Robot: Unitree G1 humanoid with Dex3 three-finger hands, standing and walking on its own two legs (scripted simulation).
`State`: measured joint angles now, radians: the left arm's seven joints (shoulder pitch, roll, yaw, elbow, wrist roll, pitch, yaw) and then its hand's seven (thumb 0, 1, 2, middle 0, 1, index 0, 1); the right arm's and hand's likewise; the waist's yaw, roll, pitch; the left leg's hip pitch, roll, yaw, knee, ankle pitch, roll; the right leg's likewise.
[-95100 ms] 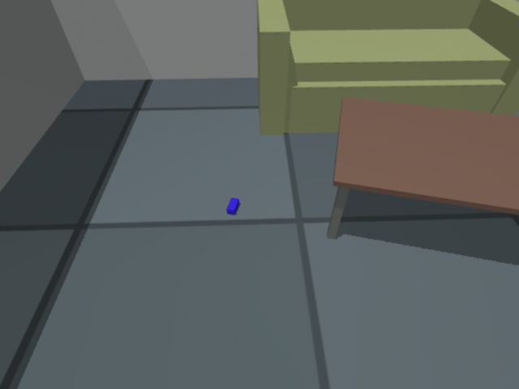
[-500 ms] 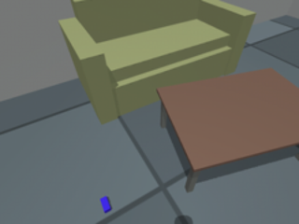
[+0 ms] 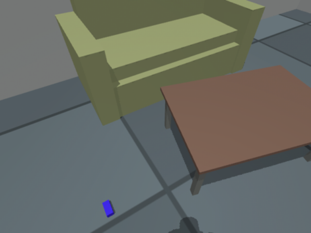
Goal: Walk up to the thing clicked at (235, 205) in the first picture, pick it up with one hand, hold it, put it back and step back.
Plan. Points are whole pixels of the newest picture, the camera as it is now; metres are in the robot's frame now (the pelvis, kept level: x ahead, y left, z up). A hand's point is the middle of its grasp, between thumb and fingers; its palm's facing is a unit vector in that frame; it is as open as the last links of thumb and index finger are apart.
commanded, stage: step back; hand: left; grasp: from above
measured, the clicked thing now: (108, 208) +0.44 +0.31 -0.76
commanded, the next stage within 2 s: none
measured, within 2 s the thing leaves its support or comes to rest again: neither
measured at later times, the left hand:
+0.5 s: hand out of the picture +0.05 +0.30 -0.18, palm faces -0.12 -0.93 -0.35, open 7.4 cm
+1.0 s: hand out of the picture -0.06 +0.29 -0.16, palm faces -0.05 -0.93 -0.37, open 7.4 cm
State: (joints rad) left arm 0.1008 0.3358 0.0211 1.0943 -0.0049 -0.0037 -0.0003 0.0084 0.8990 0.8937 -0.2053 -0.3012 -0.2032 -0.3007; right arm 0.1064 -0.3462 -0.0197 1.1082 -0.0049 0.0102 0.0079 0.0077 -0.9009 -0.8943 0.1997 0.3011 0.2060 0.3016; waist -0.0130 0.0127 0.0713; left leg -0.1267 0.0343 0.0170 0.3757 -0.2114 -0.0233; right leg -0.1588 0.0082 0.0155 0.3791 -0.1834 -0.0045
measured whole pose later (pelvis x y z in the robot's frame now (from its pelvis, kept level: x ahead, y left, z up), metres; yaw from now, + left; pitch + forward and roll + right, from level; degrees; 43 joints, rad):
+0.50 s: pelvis -0.09 +0.05 -0.01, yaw -3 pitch -1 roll -1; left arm 0.09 0.40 0.06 0.86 0.01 0.07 0.02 0.01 0.90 0.89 -0.20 -0.30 -0.20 -0.30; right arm 0.15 -0.35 -0.05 0.88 -0.02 0.02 -0.02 0.01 -0.90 -0.89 0.20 0.30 0.21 0.30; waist -0.03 -0.04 0.21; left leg -0.28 -0.01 0.04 0.57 -0.27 0.05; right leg -0.39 0.10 0.15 1.04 -0.50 0.02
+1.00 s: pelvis -0.22 +0.04 -0.03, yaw -1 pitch -2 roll +0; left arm 0.10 0.38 0.05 0.74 0.02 0.05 0.00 0.01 0.90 0.89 -0.21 -0.30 -0.20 -0.30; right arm 0.19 -0.40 -0.05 0.88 -0.02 0.03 -0.02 0.01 -0.90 -0.89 0.20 0.30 0.21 0.30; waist -0.01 -0.02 0.19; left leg -0.23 -0.05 -0.03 0.65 -0.38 0.01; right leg -0.39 -0.02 0.00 0.66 -0.24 0.00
